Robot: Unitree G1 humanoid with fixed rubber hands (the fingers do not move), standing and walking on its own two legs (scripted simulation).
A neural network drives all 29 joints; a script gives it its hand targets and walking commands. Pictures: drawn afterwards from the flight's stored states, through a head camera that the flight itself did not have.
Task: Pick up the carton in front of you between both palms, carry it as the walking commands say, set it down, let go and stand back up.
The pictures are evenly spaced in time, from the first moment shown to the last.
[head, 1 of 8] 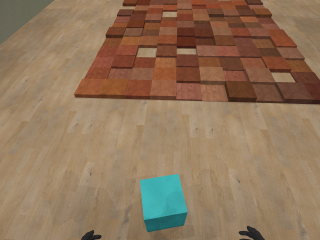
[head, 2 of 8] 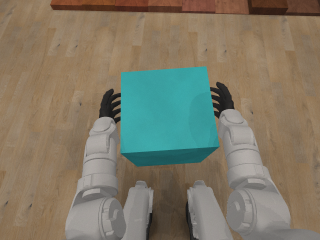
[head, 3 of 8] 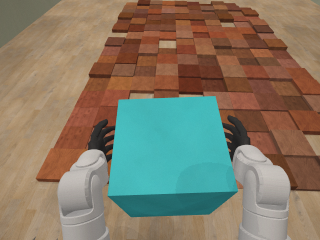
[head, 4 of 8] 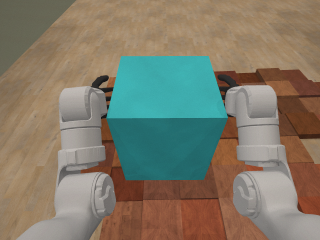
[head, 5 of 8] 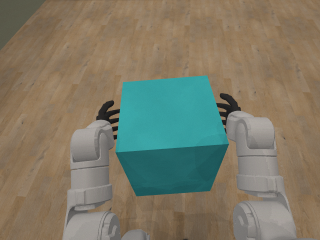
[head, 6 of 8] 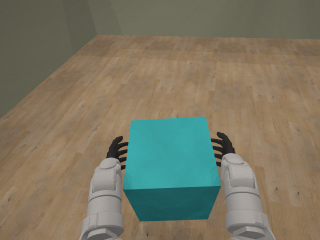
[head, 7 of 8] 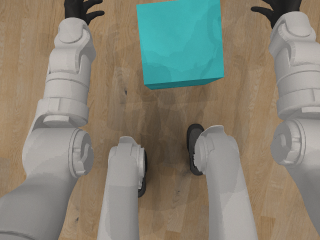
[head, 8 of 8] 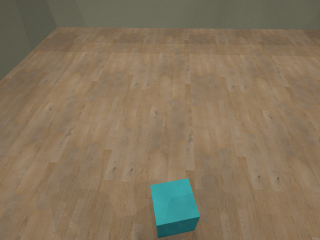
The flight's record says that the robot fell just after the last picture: no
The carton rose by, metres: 0.81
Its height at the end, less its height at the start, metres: +0.00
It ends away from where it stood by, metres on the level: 6.37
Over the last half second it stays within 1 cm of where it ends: yes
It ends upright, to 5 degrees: yes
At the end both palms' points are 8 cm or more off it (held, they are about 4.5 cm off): yes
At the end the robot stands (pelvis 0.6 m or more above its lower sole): yes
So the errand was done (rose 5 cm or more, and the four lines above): yes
